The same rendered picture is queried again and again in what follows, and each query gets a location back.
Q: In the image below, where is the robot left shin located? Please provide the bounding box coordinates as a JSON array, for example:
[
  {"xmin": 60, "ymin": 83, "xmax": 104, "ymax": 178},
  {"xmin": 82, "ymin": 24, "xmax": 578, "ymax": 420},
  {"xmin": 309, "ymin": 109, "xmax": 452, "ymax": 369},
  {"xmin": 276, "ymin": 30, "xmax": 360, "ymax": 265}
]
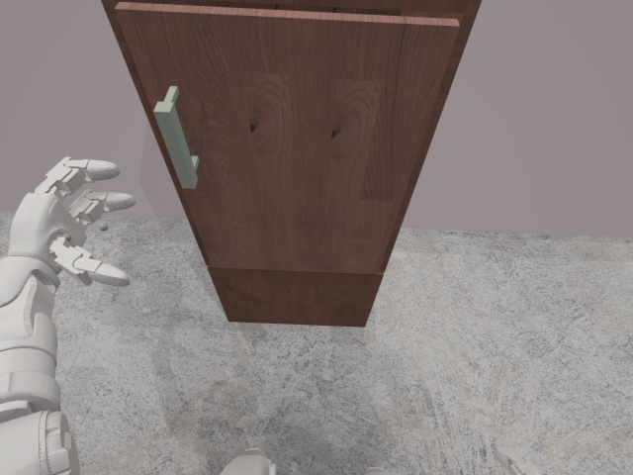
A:
[{"xmin": 243, "ymin": 448, "xmax": 265, "ymax": 457}]

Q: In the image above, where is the cupboard door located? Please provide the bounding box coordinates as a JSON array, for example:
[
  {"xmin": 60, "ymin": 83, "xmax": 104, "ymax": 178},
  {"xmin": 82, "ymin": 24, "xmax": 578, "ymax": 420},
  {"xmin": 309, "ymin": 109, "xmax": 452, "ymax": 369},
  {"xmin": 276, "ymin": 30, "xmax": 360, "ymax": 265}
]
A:
[{"xmin": 115, "ymin": 2, "xmax": 460, "ymax": 274}]

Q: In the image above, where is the right robot hand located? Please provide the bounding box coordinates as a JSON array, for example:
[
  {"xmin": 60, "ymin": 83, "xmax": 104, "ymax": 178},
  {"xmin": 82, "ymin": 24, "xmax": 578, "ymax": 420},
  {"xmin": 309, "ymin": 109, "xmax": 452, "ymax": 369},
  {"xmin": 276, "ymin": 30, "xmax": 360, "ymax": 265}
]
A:
[{"xmin": 495, "ymin": 445, "xmax": 539, "ymax": 475}]

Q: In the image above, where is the left robot hand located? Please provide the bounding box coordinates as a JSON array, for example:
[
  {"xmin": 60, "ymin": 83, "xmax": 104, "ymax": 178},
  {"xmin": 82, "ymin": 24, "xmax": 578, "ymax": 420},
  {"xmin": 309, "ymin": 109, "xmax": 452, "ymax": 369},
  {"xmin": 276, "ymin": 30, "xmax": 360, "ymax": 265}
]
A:
[{"xmin": 8, "ymin": 157, "xmax": 136, "ymax": 286}]

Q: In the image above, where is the robot left thigh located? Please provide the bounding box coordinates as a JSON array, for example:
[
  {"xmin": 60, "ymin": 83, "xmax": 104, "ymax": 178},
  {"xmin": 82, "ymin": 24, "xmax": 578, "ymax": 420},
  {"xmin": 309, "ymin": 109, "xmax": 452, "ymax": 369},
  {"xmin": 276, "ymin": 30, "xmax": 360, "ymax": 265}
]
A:
[{"xmin": 220, "ymin": 455, "xmax": 277, "ymax": 475}]

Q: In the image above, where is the left robot upper arm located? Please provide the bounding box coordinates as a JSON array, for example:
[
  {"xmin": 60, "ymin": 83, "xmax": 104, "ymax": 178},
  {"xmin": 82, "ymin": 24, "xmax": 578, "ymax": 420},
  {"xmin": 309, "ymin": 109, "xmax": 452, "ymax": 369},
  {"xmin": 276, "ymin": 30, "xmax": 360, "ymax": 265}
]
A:
[{"xmin": 0, "ymin": 410, "xmax": 80, "ymax": 475}]

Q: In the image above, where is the robot left forearm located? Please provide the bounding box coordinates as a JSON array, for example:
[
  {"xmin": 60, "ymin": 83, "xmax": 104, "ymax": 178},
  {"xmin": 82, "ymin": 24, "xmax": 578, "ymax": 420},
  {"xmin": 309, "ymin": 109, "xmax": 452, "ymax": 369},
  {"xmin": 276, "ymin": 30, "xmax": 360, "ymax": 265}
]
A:
[{"xmin": 0, "ymin": 255, "xmax": 60, "ymax": 424}]

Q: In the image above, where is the handle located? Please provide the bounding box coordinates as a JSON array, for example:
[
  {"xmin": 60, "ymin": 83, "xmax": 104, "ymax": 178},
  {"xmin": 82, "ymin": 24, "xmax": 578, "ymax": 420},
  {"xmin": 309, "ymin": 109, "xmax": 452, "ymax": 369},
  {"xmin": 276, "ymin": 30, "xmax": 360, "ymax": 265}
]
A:
[{"xmin": 153, "ymin": 86, "xmax": 199, "ymax": 189}]

